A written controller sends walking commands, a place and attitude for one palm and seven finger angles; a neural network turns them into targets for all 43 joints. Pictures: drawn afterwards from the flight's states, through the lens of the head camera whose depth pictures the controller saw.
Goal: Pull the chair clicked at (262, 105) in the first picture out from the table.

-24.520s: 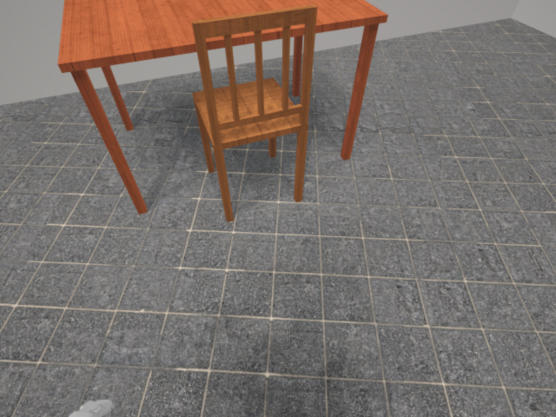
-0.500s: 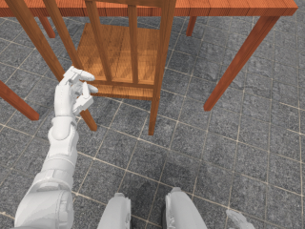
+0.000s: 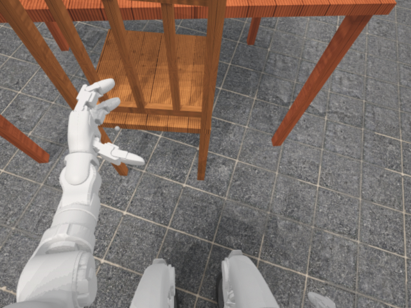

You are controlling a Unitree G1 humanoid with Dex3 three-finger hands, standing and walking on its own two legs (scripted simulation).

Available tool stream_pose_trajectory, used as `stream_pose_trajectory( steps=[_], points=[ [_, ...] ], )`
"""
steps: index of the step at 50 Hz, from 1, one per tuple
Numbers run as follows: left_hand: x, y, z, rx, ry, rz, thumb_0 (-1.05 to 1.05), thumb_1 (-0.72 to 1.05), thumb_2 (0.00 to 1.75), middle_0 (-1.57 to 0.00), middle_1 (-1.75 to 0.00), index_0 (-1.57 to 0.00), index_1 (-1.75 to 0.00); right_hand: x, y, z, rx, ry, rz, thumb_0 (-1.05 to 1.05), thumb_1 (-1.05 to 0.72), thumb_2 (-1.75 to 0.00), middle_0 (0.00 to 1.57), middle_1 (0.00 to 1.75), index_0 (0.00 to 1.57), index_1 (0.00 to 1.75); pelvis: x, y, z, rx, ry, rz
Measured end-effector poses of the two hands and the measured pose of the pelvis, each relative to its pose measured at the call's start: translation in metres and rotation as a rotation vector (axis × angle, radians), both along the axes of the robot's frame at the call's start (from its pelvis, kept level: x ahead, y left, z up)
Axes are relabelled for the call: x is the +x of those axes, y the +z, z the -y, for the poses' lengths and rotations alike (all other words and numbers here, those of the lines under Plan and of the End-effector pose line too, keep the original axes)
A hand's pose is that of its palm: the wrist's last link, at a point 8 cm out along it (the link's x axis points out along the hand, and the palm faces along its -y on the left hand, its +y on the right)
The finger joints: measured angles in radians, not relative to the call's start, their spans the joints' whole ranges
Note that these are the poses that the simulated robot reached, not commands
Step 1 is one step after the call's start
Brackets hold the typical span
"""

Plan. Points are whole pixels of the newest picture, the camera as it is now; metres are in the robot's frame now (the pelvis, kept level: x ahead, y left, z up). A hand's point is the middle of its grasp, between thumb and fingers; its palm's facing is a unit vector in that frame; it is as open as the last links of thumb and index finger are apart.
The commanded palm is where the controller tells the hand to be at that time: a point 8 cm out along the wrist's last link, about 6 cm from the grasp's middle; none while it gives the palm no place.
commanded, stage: open the thumb and straighten the fingers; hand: left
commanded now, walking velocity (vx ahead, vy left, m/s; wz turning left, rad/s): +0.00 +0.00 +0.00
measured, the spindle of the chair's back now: (128, 63) +0.61 +0.14 +0.03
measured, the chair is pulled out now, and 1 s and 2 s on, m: -0.08 -0.08 -0.08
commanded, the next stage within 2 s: draw the fingers out of the gap in 0.18 s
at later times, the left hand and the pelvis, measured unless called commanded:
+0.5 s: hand (121, 134) +0.44 +0.15 +0.02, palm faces +0.03 -1.00 -0.06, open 17.5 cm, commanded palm +0.40 +0.20 +0.02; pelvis +0.00 +0.01 +0.01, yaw -1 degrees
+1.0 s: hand (115, 179) +0.35 +0.15 +0.02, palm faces +0.03 -1.00 -0.05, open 17.5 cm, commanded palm +0.32 +0.20 +0.02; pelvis +0.01 +0.00 +0.01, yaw +1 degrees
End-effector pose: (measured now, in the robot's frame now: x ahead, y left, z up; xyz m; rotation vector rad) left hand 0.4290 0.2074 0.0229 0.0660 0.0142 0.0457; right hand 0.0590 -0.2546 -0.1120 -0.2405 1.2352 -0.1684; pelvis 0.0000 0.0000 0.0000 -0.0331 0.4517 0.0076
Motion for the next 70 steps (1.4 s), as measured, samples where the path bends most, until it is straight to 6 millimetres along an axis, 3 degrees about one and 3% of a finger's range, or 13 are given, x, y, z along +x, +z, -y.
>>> stream_pose_trajectory(
  steps=[8, 16, 21, 27, 47, 61, 65, 70],
  points=[
    [0.006, 0.001, 0.0, -0.005, 0.005, 0.001, -0.01, -0.54, 0.21, -0.08, -0.25, -0.08, -0.24, 0.0, 0.002, 0.001, -0.01, 0.0, 0.002, 0.01, -0.9, -0.9, 0.21, 0.3, 0.21, 0.3, 0.0, 0.0, -0.001, -0.003, 0.001, -0.004],
    [0.009, 0.0, 0.003, -0.007, -0.001, -0.003, -0.02, -0.55, 0.2, -0.02, -0.05, -0.02, -0.05, 0.0, 0.002, -0.002, -0.007, -0.002, -0.001, 0.01, -0.9, -0.9, 0.21, 0.3, 0.21, 0.3, 0.001, 0.0, -0.003, -0.004, 0.0, -0.007],
    [0.003, 0.001, 0.005, -0.008, -0.006, 0.004, -0.02, -0.55, 0.2, -0.01, -0.02, -0.01, -0.02, 0.001, 0.003, -0.006, 0.009, -0.011, -0.002, 0.01, -0.91, -0.9, 0.21, 0.3, 0.21, 0.3, 0.002, 0.002, -0.004, -0.002, -0.007, -0.004],
    [-0.022, -0.004, 0.008, -0.009, -0.008, -0.018, -0.02, -0.55, 0.2, 0.0, 0.0, 0.0, 0.0, 0.011, 0.007, -0.011, 0.032, -0.013, 0.02, 0.01, -0.91, -0.9, 0.21, 0.3, 0.21, 0.3, 0.006, 0.008, -0.005, 0.002, -0.011, 0.011],
    [-0.092, -0.003, 0.008, -0.012, -0.022, -0.022, -0.02, -0.55, 0.2, 0.0, 0.0, 0.0, 0.0, 0.089, 0.018, -0.018, 0.044, 0.096, 0.233, 0.01, -0.91, -0.9, 0.21, 0.3, 0.2, 0.3, 0.007, 0.009, -0.001, 0.007, 0.011, 0.053],
    [-0.138, -0.001, 0.01, -0.032, -0.038, -0.028, -0.02, -0.55, 0.2, 0.0, 0.0, 0.0, 0.0, 0.113, 0.018, -0.022, 0.055, 0.143, 0.323, 0.01, -0.9, -0.9, 0.21, 0.3, 0.21, 0.3, 0.006, 0.004, 0.004, 0.006, 0.028, 0.065],
    [-0.14, -0.003, 0.009, -0.032, -0.031, -0.019, -0.02, -0.55, 0.21, 0.0, -0.01, 0.0, 0.0, 0.114, 0.016, -0.022, 0.046, 0.155, 0.338, 0.01, -0.9, -0.9, 0.21, 0.3, 0.21, 0.3, 0.004, 0.001, 0.006, 0.005, 0.032, 0.063],
    [-0.128, -0.002, 0.004, -0.022, -0.032, 0.001, -0.02, -0.55, 0.22, -0.01, -0.02, -0.01, -0.01, 0.112, 0.011, -0.019, 0.037, 0.157, 0.34, 0.01, -0.9, -0.9, 0.21, 0.3, 0.21, 0.3, 0.0, -0.004, 0.008, 0.003, 0.033, 0.059]
  ],
)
